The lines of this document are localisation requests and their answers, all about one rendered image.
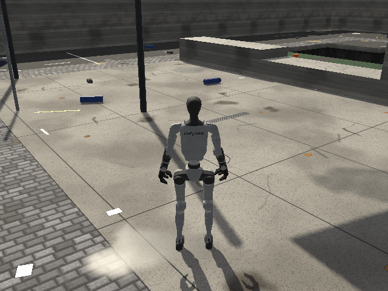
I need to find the right robot hand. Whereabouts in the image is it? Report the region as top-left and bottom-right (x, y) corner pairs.
(215, 168), (229, 181)

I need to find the left robot upper arm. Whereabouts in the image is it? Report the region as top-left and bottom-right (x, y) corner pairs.
(166, 122), (181, 156)

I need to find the robot left forearm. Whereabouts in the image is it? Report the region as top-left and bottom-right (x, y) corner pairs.
(159, 146), (172, 172)

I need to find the left robot hand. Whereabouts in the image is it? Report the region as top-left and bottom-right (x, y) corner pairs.
(158, 170), (172, 184)

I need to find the robot right forearm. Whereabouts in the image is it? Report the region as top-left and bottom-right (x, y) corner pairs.
(216, 147), (227, 170)

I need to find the robot foot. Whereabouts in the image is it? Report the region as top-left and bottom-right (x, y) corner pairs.
(204, 234), (213, 249)
(176, 235), (184, 251)

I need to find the right robot upper arm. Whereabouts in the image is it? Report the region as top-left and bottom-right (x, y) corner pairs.
(207, 122), (222, 156)

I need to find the right robot foot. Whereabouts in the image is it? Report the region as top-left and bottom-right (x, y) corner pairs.
(204, 234), (213, 249)

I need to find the left robot foot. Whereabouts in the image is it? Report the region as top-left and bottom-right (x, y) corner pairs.
(176, 235), (184, 251)

